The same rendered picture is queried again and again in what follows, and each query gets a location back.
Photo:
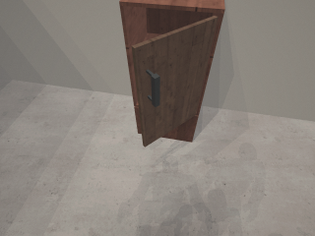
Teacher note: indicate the cupboard door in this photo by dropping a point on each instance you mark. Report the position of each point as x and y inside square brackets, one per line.
[180, 58]

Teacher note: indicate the handle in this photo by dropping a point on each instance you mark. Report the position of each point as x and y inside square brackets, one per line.
[155, 85]

